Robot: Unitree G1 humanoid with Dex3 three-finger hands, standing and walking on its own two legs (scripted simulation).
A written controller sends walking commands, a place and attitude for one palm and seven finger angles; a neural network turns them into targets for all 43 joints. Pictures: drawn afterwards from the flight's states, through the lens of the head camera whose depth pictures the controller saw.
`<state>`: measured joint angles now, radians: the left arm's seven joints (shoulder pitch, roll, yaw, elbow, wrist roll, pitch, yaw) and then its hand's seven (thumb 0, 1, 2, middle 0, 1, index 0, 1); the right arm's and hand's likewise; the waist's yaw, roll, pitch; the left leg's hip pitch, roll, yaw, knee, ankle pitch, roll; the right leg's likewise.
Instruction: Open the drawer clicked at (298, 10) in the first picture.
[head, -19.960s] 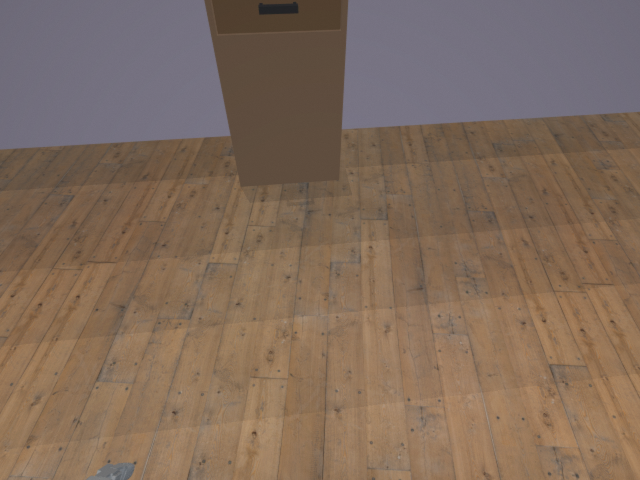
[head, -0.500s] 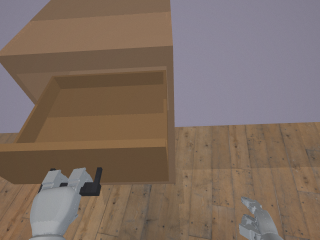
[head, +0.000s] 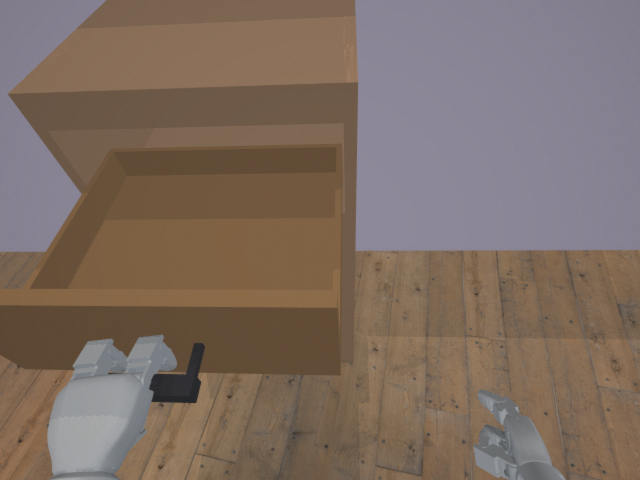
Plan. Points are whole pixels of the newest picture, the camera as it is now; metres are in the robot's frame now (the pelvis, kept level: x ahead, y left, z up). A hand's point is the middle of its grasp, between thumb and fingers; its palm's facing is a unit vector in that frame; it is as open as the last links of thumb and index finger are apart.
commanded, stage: open the thumb to release the handle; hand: left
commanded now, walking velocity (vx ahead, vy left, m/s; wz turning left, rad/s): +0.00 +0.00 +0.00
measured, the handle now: (143, 369) +0.21 +0.24 +0.05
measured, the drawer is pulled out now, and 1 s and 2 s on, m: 0.30 0.29 0.29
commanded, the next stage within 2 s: lift the hand off the handle in 0.40 s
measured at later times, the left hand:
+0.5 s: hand (131, 421) +0.16 +0.24 +0.04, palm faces +0.04 -0.08 -1.00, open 13.2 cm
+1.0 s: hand (133, 405) +0.18 +0.24 +0.04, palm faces +0.02 -0.08 -1.00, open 13.3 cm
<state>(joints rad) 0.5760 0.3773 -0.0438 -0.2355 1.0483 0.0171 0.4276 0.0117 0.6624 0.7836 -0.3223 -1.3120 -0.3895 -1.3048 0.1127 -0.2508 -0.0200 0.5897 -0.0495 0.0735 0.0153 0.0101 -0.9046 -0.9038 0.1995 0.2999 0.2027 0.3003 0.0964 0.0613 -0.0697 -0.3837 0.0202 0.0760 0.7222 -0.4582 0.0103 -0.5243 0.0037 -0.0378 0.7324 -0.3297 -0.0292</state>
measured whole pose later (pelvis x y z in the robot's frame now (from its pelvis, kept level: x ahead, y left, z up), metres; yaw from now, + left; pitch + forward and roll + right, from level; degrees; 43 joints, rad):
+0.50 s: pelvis -0.02 -0.01 +0.01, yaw +1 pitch +4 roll +1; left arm 0.41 0.35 -0.06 -0.11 1.04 0.02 0.35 0.00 -0.39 0.34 -0.33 -1.22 -0.33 -1.21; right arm 0.08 -0.23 -0.01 0.64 -0.04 0.05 -0.03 0.01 -0.90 -0.90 0.20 0.30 0.20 0.30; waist 0.12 0.07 -0.04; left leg -0.32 0.01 0.05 0.64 -0.39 0.00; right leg -0.45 -0.01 -0.06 0.66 -0.27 -0.04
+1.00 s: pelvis -0.03 -0.01 +0.01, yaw +2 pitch +2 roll +1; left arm 0.25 0.37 -0.13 -0.02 1.03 0.07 0.29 -0.01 -0.49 0.30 -0.32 -1.20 -0.41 -1.25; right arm 0.08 -0.22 0.00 0.67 -0.02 0.05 -0.06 0.01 -0.90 -0.90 0.20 0.30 0.20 0.30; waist 0.13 0.08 -0.01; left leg -0.27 -0.01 0.04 0.59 -0.34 0.01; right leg -0.40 -0.02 -0.07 0.60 -0.24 -0.03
